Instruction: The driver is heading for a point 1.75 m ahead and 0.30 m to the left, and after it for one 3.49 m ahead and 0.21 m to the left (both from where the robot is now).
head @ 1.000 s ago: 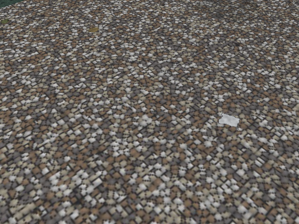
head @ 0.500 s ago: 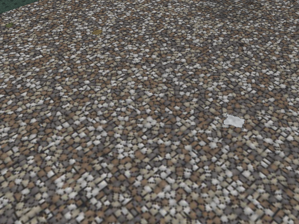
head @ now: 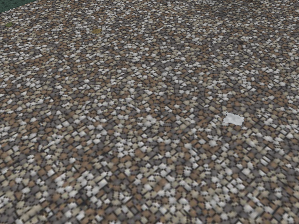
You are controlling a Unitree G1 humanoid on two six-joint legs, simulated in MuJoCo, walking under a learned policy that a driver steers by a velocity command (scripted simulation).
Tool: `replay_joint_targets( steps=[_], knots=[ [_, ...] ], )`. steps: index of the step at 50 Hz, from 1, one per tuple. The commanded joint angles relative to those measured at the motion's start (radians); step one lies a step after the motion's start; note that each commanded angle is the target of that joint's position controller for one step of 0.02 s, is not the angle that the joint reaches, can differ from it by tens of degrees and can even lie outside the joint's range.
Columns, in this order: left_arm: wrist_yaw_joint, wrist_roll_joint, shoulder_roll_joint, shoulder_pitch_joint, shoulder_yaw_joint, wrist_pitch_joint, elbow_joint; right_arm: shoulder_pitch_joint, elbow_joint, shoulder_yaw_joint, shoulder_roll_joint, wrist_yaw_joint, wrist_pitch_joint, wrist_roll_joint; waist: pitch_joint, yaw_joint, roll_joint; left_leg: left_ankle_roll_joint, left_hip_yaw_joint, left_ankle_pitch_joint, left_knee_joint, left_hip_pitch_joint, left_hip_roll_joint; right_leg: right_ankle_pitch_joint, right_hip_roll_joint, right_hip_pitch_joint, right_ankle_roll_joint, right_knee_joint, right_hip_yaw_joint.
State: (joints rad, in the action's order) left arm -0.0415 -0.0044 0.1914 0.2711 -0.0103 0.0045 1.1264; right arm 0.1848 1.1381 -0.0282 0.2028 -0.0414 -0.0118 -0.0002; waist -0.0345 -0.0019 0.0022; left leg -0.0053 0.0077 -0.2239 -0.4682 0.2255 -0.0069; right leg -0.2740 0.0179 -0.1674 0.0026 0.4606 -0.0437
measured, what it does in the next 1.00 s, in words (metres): walks ahead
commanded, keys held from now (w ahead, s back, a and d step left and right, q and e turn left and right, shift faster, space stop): no key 0.42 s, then w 0.58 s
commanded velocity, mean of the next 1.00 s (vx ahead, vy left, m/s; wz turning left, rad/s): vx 0.18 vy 0.00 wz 0.00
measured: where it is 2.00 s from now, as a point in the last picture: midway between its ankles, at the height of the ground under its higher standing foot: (147, 160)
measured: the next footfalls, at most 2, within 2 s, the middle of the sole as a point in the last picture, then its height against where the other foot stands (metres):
right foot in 1.16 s outside the picture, level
left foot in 1.72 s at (123, 172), level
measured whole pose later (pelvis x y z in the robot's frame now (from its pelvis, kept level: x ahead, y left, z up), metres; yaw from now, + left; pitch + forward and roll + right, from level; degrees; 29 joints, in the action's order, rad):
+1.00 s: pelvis +0.17 +0.03 +0.00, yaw +0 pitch +2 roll +0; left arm 0.02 0.03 0.24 0.06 -0.05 0.09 0.92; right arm 0.51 1.10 -0.02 0.16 -0.02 0.09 0.00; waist 0.01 0.08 -0.03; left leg 0.04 -0.05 -0.31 -0.19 -0.08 0.03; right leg -0.05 0.10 -0.68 -0.04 0.77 -0.03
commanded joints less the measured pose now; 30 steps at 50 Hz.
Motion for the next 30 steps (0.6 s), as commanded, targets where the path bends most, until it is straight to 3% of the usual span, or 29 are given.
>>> replay_joint_targets(
  steps=[1,21,22,24,26,28,29,30],
  knots=[
    [-0.003,0.001,0.093,0.063,-0.014,0.005,-0.014,0.026,-0.023,-0.013,0.098,-0.003,0.006,0.0,-0.012,0.0,-0.003,0.028,0.018,0.104,0.072,-0.02,-0.021,0.065,0.022,-0.062,-0.015,-0.098,0.024],
    [-0.004,0.004,0.071,0.112,-0.015,0.007,-0.018,0.075,-0.028,-0.008,0.081,-0.007,0.008,-0.003,-0.017,-0.001,-0.003,0.028,0.016,0.129,0.063,-0.018,-0.02,0.095,0.02,-0.063,-0.017,-0.09,0.024],
    [-0.005,0.004,0.062,0.133,-0.014,0.006,-0.008,0.094,-0.018,-0.006,0.069,-0.007,0.007,-0.003,0.007,-0.001,-0.006,0.029,0.002,0.033,0.061,-0.027,-0.007,-0.001,0.012,-0.053,-0.021,-0.096,0.016],
    [-0.012,0.017,0.098,0.134,-0.028,0.001,-0.015,0.099,-0.02,-0.014,0.084,-0.011,0.007,-0.014,-0.037,-0.004,-0.036,0.045,-0.039,-0.298,0.002,0.049,0.035,-0.328,0.014,-0.093,-0.06,-0.099,0.041],
    [-0.014,0.026,0.128,0.16,-0.04,0.012,-0.027,0.06,-0.05,-0.015,0.073,-0.006,0.026,-0.013,-0.115,-0.025,-0.077,0.063,-0.04,-0.391,-0.073,0.184,0.031,-0.531,0.103,-0.119,-0.122,-0.161,0.171],
    [-0.008,0.033,0.186,0.21,-0.065,0.032,-0.022,0.027,-0.078,-0.008,0.031,0.012,0.06,-0.018,-0.127,-0.042,-0.19,0.062,-0.078,-0.222,-0.282,0.274,0.02,-0.593,0.283,-0.061,-0.218,-0.279,0.414],
    [-0.006,0.03,0.185,0.203,-0.068,0.04,-0.03,0.008,-0.09,-0.01,0.037,0.022,0.073,-0.021,-0.145,-0.04,-0.179,0.075,-0.049,-0.214,-0.355,0.3,-0.016,-0.566,0.337,-0.081,-0.247,-0.311,0.481],
    [-0.002,0.024,0.175,0.179,-0.067,0.047,-0.044,0.002,-0.099,-0.013,0.042,0.028,0.083,-0.027,-0.152,-0.027,-0.162,0.089,-0.032,-0.262,-0.381,0.314,-0.035,-0.52,0.343,-0.083,-0.246,-0.316,0.482]
  ],
)
Keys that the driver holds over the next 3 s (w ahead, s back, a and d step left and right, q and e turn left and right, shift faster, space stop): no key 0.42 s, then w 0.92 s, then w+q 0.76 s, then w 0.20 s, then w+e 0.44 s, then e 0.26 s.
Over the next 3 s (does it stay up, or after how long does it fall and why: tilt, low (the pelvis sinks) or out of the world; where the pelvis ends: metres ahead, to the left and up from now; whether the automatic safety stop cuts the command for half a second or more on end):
stays up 1.24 0.26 0.00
